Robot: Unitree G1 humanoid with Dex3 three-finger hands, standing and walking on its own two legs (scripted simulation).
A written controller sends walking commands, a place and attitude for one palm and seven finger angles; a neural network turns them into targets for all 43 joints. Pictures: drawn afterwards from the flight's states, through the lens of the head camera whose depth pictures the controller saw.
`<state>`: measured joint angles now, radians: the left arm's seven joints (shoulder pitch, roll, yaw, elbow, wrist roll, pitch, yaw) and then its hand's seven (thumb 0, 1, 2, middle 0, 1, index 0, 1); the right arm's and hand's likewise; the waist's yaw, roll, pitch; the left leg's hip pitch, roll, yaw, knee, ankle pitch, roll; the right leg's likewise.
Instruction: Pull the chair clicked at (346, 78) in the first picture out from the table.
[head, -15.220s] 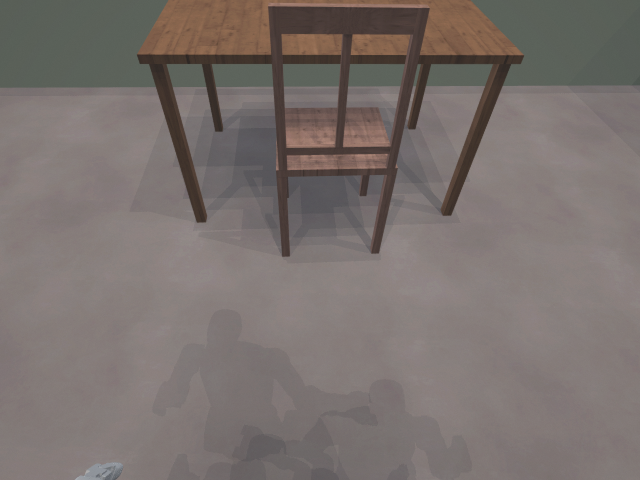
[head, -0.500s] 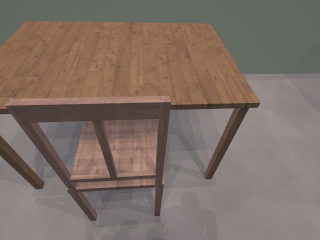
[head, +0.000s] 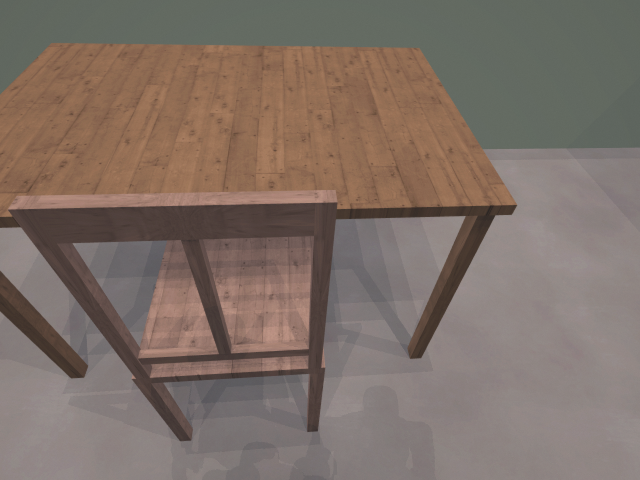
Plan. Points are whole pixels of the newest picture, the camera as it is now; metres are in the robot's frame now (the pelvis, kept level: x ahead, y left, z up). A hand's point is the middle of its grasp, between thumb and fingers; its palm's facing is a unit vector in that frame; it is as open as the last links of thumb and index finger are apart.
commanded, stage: look again from close up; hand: left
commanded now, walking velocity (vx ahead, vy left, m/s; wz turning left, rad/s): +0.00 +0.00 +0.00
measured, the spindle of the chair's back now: (211, 302) +0.40 +0.20 -0.08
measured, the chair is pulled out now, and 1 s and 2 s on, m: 0.00 0.00 0.00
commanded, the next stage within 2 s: raise the hand toward the chair's back in 0.54 s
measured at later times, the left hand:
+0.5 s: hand out of the picture -0.03 +0.15 -0.18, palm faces +0.02 -0.99 -0.15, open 7.4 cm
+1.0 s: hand (238, 438) +0.18 +0.11 -0.04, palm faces +0.07 -1.00 +0.07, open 8.7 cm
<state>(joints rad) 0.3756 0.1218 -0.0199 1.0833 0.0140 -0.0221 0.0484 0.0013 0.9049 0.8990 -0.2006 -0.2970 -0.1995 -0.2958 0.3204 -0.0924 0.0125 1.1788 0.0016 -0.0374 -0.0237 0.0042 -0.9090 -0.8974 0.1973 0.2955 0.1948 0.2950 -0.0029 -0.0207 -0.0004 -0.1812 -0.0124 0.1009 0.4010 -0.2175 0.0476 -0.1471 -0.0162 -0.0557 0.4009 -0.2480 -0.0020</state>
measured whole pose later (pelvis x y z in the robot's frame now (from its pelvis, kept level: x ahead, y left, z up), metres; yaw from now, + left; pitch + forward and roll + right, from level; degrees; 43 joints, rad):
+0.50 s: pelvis +0.00 +0.00 +0.00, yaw +0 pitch +0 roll +0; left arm 0.38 0.12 -0.02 1.08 0.01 -0.02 0.05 0.00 0.91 0.90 -0.20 -0.30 -0.20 -0.30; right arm 0.32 -0.09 0.01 1.18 0.00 -0.04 -0.02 0.00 -0.91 -0.90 0.20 0.30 0.19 0.29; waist 0.00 -0.02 0.00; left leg -0.19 -0.01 0.10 0.41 -0.21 0.04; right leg -0.16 -0.01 -0.05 0.41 -0.24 -0.01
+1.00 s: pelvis -0.03 -0.02 -0.08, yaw +1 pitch +12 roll +1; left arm 0.40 0.06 0.00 0.09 -0.13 -0.56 -0.08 0.01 0.70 0.80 -0.18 -0.26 -0.18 -0.26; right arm 0.15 -0.27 -0.09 0.58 0.00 -0.21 0.03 0.02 -0.91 -0.90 0.20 0.30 0.19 0.29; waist -0.02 -0.05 -0.17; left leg -0.81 0.02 0.09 1.05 -0.44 0.03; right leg -0.78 -0.03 -0.06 1.09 -0.52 -0.03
